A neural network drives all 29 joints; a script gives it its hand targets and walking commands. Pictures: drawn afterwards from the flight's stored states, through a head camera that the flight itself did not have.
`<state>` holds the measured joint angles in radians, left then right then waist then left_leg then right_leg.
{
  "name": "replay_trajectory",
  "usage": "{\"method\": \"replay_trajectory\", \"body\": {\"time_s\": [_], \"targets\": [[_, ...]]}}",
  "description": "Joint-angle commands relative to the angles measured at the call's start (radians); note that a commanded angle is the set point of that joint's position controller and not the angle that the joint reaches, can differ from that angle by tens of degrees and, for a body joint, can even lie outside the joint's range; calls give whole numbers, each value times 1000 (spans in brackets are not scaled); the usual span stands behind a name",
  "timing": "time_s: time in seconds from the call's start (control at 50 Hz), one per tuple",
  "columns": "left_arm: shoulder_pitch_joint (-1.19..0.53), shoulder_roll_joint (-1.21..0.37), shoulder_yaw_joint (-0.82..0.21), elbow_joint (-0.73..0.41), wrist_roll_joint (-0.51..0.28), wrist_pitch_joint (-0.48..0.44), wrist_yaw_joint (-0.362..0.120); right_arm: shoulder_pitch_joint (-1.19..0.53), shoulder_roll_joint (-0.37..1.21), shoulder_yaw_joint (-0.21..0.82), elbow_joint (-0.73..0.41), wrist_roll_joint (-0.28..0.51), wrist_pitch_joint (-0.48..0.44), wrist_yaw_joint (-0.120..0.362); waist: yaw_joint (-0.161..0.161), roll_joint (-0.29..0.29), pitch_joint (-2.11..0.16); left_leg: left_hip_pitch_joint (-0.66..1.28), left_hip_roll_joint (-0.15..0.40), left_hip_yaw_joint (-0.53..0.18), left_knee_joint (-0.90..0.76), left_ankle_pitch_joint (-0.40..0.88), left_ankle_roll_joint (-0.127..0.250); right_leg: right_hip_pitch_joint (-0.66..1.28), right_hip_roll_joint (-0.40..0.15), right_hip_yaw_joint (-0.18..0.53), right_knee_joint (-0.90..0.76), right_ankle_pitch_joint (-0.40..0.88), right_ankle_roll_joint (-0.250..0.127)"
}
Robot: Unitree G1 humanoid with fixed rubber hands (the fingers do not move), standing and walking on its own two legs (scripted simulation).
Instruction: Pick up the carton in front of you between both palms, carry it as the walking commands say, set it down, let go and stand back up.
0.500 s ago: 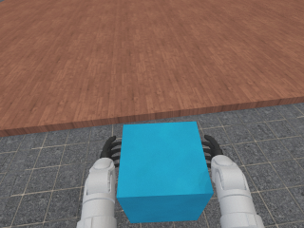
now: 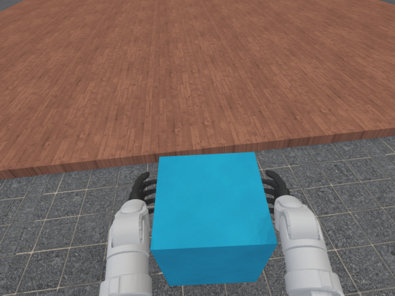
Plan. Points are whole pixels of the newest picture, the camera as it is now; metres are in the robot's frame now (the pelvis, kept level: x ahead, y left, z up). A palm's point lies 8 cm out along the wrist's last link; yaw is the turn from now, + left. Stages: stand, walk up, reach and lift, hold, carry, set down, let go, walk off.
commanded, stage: hold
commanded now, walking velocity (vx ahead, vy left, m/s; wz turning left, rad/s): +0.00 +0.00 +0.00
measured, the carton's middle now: (209, 222) +0.30 +0.00 -0.02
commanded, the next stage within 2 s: carry in 0.46 s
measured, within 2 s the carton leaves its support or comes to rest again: neither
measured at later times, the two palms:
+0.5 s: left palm (138, 204) +0.30 +0.15 +0.05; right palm (280, 201) +0.30 -0.15 +0.05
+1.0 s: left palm (141, 151) +0.44 +0.16 +0.08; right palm (263, 147) +0.44 -0.14 +0.08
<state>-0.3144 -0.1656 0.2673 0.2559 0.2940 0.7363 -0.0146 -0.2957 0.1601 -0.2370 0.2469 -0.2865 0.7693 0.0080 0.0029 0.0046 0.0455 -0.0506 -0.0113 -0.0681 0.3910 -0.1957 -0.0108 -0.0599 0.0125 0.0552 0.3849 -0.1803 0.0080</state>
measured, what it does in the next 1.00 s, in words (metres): walks ahead: right foot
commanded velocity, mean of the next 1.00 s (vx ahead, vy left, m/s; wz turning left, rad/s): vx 0.29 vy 0.00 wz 0.00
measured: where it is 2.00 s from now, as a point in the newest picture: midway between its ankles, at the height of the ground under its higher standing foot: (193, 212)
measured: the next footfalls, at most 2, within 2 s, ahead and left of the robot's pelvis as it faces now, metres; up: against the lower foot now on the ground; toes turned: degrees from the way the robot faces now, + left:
right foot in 0.90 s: +0.20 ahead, -0.08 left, +0.00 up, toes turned -9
left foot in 1.26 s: +0.50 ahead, +0.16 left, +0.00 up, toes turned +14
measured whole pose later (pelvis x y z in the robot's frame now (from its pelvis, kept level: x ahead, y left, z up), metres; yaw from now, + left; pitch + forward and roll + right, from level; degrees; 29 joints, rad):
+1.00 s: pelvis +0.18 +0.01 -0.01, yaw +3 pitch +6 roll -1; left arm -0.15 -0.13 0.07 -0.28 0.12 1.16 0.08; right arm -0.10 0.13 -0.12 -0.34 -0.10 1.21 -0.09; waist 0.00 0.01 -0.17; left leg -0.40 0.06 0.07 0.97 -0.47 0.01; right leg -0.30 -0.02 -0.22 0.47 -0.27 -0.06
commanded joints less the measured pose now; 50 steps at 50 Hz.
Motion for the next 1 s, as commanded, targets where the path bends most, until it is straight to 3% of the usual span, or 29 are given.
{"method": "replay_trajectory", "body": {"time_s": [0.0,0.42,0.44,0.48,0.5,0.52,0.56,0.58,0.62,0.64,0.66,0.68,0.7,0.72,0.76,0.78,0.82,0.84,0.86,0.88,0.9,0.92,0.94,0.96,0.98], "targets": [[-469,-912,-533,24,-242,-13,-237,-554,903,536,-46,258,-50,232,1,-3,-212,-16,-74,5,-81,20,9,54,72,6,-71,10,-6],[-364,-894,-560,-55,-258,-2,-226,-446,884,557,-121,273,-41,218,1,1,-240,33,-79,-2,-84,183,3,95,80,14,-75,170,-1],[-402,-903,-590,-59,-274,5,-227,-492,880,577,-125,290,-36,218,-2,-27,-272,-90,105,19,2,37,13,-27,-111,2,-3,46,-10],[-396,-908,-614,-81,-301,10,-223,-496,895,600,-150,313,-30,215,3,-37,-257,-186,79,-4,-21,-383,17,-117,-108,49,-71,-425,-21],[-415,-911,-634,-110,-312,14,-219,-514,900,625,-176,328,-25,214,1,-44,-232,-248,68,-4,-5,-484,19,-141,-115,71,-86,-544,-27],[-421,-913,-653,-136,-321,22,-213,-527,902,650,-205,342,-18,211,3,-55,-221,-287,63,9,27,-455,18,-134,-131,94,-90,-537,-39],[-403,-906,-701,-194,-353,47,-197,-526,896,700,-253,383,7,205,7,-96,-289,-280,31,81,151,-244,6,-107,-177,149,-105,-426,-76],[-382,-893,-724,-226,-366,68,-186,-515,887,727,-282,404,26,201,7,-116,-324,-274,15,112,162,-197,5,-98,-200,172,-108,-410,-95],[-378,-864,-765,-292,-395,123,-168,-513,868,771,-333,442,79,193,6,-113,-334,-221,16,127,78,-241,15,-156,-200,147,-89,-467,-101],[-388,-846,-779,-321,-410,154,-161,-520,854,784,-355,459,108,189,3,-73,-315,-166,44,90,24,-279,25,-232,-170,93,-34,-462,-84],[-398,-831,-797,-347,-429,187,-158,-501,833,789,-363,470,139,183,-6,44,-292,-105,137,-53,-56,-360,56,-339,-107,-10,112,-403,-48],[-405,-820,-819,-364,-449,222,-154,-461,809,788,-366,473,170,174,-20,220,-281,-6,261,-261,-167,-403,110,-485,-40,-131,327,-305,-7],[-413,-819,-843,-383,-477,254,-155,-431,798,789,-379,474,201,164,-22,271,-219,75,343,-395,-187,-250,172,-653,-27,-171,344,-323,6],[-423,-830,-867,-405,-509,281,-158,-426,785,790,-421,480,228,152,-29,219,-202,102,360,-405,-170,-85,208,-692,-47,-155,349,-357,-3],[-403,-853,-889,-446,-564,320,-159,-437,795,812,-517,511,275,136,-29,143,-281,150,329,-273,-126,84,192,-637,-43,-167,286,-310,-9],[-379,-860,-895,-470,-581,338,-158,-427,804,829,-559,528,296,132,-30,151,-317,144,298,-201,-104,134,169,-578,-23,-195,247,-250,-9],[-320,-863,-890,-513,-586,370,-151,-386,817,846,-614,552,334,133,-24,169,-365,86,241,-73,-63,127,131,-416,11,-251,121,-149,-4],[-285,-864,-883,-530,-579,385,-148,-369,828,849,-629,562,352,137,-13,146,-381,-13,211,-2,-21,72,110,-250,23,-282,29,-61,-1],[-258,-859,-875,-548,-568,399,-144,-334,835,853,-639,567,367,143,-8,100,-406,-158,181,65,56,59,84,-27,11,-274,-18,-4,-7],[-211,-851,-867,-556,-555,414,-140,-313,825,850,-644,570,381,149,11,16,-450,-343,145,134,210,21,47,215,-90,-148,-42,-49,-38],[-172,-820,-858,-568,-525,422,-135,-308,819,859,-671,581,400,158,29,-232,-463,-607,65,221,491,-170,-1,358,-354,256,-134,-235,-142],[-172,-854,-841,-553,-514,434,-134,-359,808,860,-696,592,420,164,30,-281,-401,-772,32,165,613,-325,18,358,-481,463,-172,-199,-248],[-212,-863,-841,-594,-526,445,-131,-391,812,867,-702,608,432,170,29,-181,-360,-810,94,105,701,-339,37,295,-491,445,-166,-125,-276],[-253,-862,-846,-622,-543,456,-128,-415,820,863,-699,623,439,174,25,-95,-343,-811,128,89,727,-312,41,248,-461,364,-161,-76,-259],[-290,-858,-853,-646,-560,465,-125,-418,825,855,-695,632,444,174,24,-45,-340,-791,148,87,685,-256,38,212,-431,284,-192,-114,-223]]}}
